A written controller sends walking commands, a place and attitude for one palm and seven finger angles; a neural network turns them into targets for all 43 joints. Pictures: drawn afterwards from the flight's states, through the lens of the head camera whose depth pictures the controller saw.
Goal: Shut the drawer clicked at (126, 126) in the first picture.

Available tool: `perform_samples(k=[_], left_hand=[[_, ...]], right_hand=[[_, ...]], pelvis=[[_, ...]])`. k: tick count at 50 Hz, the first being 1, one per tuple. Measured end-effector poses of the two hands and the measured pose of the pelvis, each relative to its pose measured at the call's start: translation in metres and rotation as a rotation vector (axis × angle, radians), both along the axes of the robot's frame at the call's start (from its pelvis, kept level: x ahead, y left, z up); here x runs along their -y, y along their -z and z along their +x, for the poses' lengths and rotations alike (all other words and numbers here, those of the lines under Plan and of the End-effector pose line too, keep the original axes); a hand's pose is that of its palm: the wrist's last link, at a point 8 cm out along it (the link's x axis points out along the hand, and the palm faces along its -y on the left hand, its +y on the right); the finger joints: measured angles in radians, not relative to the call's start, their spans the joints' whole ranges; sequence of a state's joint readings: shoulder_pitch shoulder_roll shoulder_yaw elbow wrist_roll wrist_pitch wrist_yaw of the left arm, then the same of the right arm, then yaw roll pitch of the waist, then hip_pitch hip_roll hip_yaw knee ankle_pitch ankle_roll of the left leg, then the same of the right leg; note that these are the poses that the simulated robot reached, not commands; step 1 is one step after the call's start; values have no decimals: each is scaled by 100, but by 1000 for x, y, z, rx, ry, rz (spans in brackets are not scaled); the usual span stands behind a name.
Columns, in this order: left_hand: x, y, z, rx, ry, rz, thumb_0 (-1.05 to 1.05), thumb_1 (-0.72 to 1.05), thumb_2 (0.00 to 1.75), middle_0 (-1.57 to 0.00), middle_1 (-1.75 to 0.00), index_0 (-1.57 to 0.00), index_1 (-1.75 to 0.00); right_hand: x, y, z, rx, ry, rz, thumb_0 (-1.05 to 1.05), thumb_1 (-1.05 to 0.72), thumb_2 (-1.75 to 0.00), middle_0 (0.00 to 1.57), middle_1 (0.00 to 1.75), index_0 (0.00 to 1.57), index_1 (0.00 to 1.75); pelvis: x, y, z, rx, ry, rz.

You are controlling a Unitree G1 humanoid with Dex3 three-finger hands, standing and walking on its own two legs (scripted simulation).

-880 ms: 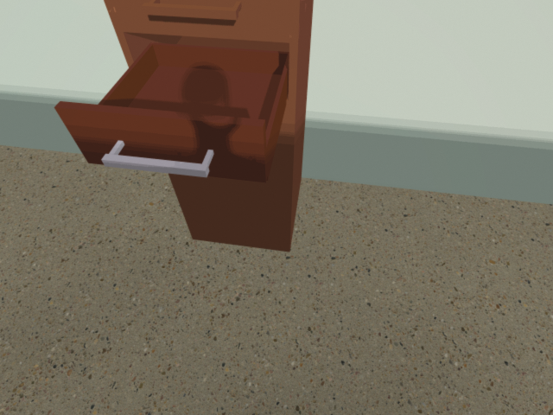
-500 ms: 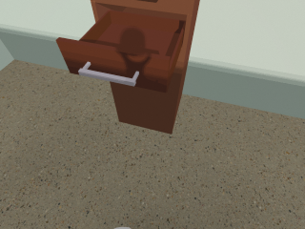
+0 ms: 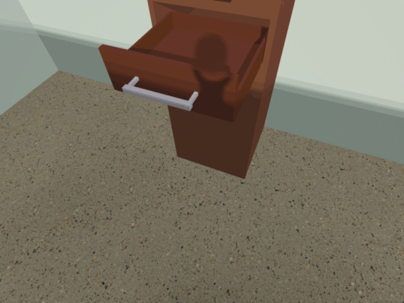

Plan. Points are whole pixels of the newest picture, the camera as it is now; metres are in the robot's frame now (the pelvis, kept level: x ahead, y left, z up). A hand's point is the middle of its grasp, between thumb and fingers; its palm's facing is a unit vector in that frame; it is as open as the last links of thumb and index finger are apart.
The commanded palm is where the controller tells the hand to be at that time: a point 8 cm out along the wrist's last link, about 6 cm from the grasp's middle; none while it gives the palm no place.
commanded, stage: stand and wait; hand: left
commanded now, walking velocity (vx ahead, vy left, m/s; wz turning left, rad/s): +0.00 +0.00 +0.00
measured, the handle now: (160, 92) +0.60 +0.14 +0.06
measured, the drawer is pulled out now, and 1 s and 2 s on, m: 0.30 0.30 0.30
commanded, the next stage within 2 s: turn or walk to find it in 0.04 s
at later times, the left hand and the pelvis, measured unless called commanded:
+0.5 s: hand out of the picture +0.04 +0.18 -0.17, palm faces +0.11 -0.96 -0.25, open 7.4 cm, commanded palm none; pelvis +0.00 -0.02 +0.00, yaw +3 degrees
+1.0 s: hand out of the picture +0.03 +0.16 -0.16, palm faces +0.07 -0.97 -0.22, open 7.4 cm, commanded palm none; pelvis +0.01 -0.02 +0.01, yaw +1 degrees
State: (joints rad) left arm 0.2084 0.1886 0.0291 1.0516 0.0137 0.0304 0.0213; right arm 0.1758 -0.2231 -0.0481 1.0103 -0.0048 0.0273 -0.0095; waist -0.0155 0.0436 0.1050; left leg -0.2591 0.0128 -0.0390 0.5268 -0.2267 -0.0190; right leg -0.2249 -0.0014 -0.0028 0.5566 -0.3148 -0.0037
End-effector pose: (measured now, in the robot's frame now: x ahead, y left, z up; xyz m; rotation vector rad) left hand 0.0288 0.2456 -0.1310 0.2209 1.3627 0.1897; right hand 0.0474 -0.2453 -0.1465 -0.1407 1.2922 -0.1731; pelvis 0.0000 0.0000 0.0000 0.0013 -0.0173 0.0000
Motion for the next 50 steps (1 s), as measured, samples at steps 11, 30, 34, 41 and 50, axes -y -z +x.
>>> perform_samples(k=[11,30,34,41,50], left_hand=[[31,7,-6,-2,-60,-59,0,90,90,-20,-30,-20,-30],[21,0,-10,12,-91,-15,0,90,90,-20,-30,-20,-30],[25,0,-13,-4,-87,-24,0,90,90,-20,-30,-20,-30],[33,1,-12,-13,-82,-43,0,90,90,-20,-30,-20,-30],[36,2,-4,-3,-69,-51,0,90,90,-20,-30,-20,-30]], right_hand=[[1,-3,-10,-73,-21,10,0,-91,-90,20,30,20,30],[0,-2,-8,-75,-51,18,0,-91,-90,20,30,20,30],[1,-3,-9,-77,-48,19,0,-91,-90,20,30,20,30],[2,-5,-15,-98,-39,17,0,-91,-90,20,30,20,30],[2,-7,-22,-115,-20,13,0,-91,-90,20,30,20,30]], pelvis=[[15,-4,2,0,-27,0],[21,-5,4,5,-48,3],[21,-7,6,7,-42,3],[23,-8,10,7,-34,1],[23,-9,13,9,-26,0]])
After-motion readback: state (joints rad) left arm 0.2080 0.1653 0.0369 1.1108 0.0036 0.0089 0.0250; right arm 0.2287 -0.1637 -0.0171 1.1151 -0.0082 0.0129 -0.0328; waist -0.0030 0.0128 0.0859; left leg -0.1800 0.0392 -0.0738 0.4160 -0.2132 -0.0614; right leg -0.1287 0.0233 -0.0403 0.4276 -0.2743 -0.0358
